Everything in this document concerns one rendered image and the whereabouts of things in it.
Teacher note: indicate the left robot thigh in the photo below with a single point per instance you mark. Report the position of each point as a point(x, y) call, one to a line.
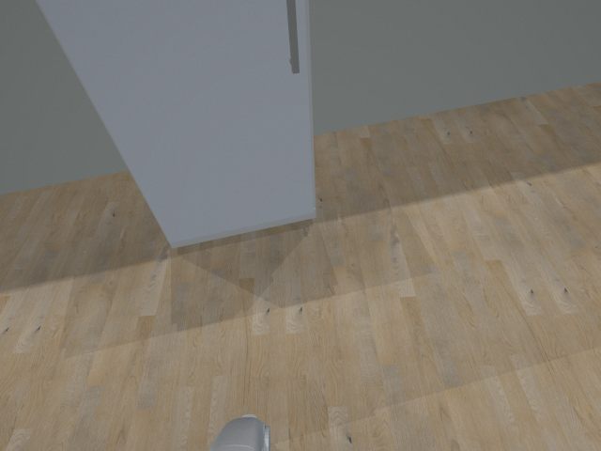
point(243, 434)

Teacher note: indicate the fridge door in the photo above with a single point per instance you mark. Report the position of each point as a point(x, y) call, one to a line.
point(201, 100)

